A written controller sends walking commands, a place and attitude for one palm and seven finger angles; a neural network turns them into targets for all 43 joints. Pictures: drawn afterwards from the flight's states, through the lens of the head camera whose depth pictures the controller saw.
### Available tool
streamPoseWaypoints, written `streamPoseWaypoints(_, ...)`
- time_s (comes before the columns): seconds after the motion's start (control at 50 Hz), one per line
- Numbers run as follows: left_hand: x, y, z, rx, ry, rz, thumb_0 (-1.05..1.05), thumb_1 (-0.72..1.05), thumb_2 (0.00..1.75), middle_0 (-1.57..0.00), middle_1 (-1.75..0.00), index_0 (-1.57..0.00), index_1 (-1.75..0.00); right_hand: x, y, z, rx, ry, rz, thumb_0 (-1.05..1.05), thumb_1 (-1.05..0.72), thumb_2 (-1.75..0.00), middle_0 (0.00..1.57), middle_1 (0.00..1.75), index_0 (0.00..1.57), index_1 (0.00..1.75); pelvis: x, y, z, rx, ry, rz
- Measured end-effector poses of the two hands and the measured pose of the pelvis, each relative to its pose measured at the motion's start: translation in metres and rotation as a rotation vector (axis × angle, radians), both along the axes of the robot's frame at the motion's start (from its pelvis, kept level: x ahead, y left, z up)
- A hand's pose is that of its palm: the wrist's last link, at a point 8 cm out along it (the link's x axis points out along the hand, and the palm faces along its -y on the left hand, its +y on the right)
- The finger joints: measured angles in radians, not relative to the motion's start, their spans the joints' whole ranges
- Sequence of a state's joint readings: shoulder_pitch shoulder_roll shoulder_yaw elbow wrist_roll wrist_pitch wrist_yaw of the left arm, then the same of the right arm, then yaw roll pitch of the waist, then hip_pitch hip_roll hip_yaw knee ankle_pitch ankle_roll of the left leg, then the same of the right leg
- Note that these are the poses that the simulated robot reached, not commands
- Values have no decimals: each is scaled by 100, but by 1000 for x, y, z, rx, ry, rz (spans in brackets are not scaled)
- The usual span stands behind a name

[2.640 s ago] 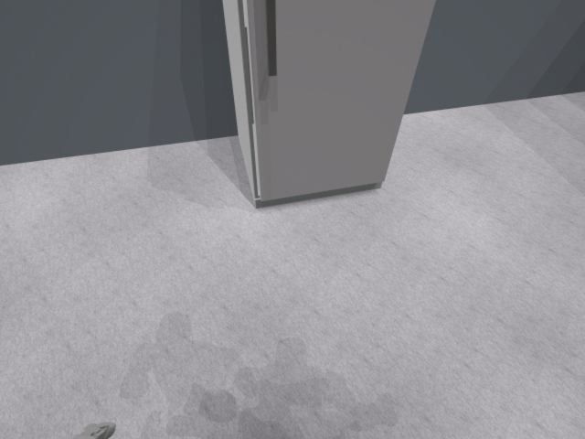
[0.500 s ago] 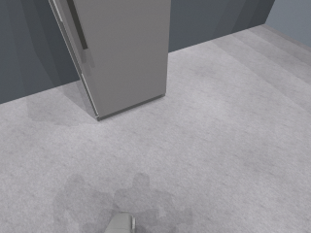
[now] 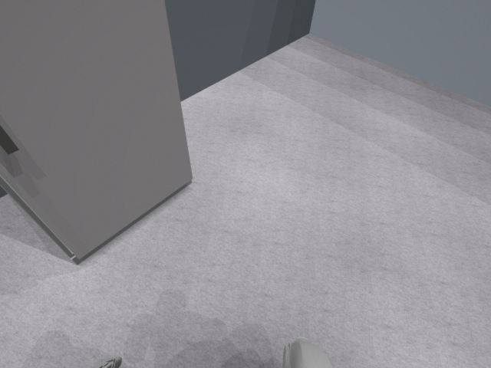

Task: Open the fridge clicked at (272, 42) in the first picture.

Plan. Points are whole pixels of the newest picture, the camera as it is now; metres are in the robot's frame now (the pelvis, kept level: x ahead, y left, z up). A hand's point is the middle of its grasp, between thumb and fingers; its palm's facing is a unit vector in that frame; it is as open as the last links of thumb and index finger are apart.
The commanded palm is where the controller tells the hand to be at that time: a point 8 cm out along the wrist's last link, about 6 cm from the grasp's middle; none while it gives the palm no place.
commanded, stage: walk to a spot facing it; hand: left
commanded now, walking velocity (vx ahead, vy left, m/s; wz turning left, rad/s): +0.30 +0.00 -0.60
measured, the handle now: out of the picture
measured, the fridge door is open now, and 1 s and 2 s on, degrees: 0 0 0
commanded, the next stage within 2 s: turn to face it in 0.22 s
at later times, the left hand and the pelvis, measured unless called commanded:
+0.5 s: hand (197, 279) +0.32 +0.12 -0.16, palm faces -0.20 -0.95 -0.23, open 7.2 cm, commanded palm none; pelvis +0.20 -0.05 +0.00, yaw -12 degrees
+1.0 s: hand (171, 271) +0.33 +0.18 -0.17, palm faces +0.09 -0.97 -0.24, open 7.4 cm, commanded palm none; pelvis +0.27 -0.03 +0.00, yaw +3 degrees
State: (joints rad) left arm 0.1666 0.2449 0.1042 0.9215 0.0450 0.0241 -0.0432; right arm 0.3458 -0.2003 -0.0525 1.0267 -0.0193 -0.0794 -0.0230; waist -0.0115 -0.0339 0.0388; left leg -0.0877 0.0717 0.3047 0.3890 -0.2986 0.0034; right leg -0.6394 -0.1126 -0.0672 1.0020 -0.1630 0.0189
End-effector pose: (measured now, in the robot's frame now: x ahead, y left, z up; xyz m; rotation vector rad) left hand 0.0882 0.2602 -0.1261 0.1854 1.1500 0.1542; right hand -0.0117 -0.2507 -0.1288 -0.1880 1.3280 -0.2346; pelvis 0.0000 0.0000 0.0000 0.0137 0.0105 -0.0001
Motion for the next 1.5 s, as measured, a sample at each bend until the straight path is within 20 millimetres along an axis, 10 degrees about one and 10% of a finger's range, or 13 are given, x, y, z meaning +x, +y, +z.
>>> streamPoseWaypoints(0.18, 186, -72, -9, -13, -110, -251, 0, 91, 90, -19, -29, -20, -30, -27, -1, -22, 74, 238, -207, 1, -92, -90, 20, 30, 20, 30, 91, -30, -23, -1, -6, -108)
streamPoseWaypoints(0.28, 224, -101, -14, -19, -121, -282, 0, 91, 90, -19, -29, -20, -30, 33, -16, -33, 92, 189, -244, 1, -91, -90, 20, 30, 20, 30, 128, -49, -26, -7, -23, -160)
streamPoseWaypoints(0.46, 227, -98, -6, 10, 21, -252, 0, 93, 90, -20, -30, -21, -30, 207, -42, -13, 54, -157, -184, 1, -91, -90, 20, 30, 20, 30, 184, -52, -5, -21, -1, -214)
streamPoseWaypoints(0.66, 229, -69, -36, -62, 68, -65, 0, 91, 90, -20, -30, -21, -30, 300, -12, -9, 41, -135, -35, 0, -92, -90, 20, 30, 20, 30, 248, -31, -13, -52, -25, -104)
streamPoseWaypoints(0.94, 224, -32, -17, -5, 130, 67, 0, 91, 90, -19, -29, -20, -30, 325, -17, 6, 13, -63, 47, 0, -91, -90, 20, 30, 20, 30, 266, -26, 1, -50, 6, 15)
streamPoseWaypoints(1.16, 251, -64, 6, 76, -77, 133, 0, 91, 90, -19, -29, -20, -30, 343, -74, -20, 44, -47, 131, 1, -91, -90, 20, 30, 20, 30, 261, -76, -12, -11, 0, 163)
streamPoseWaypoints(1.34, 197, -95, 19, 76, -55, 249, 0, 91, 90, -20, -30, -21, -30, 391, -93, -12, 54, -79, 281, 1, -91, -90, 20, 30, 20, 30, 256, -95, -2, 23, -36, 306)
streamPoseWaypoints(1.5, 117, -96, -2, 26, 60, 401, 0, 90, 90, -20, -30, -21, -30, 439, -52, -2, 40, -98, 463, 1, -91, -90, 20, 30, 19, 30, 246, -86, -4, 24, -19, 412)
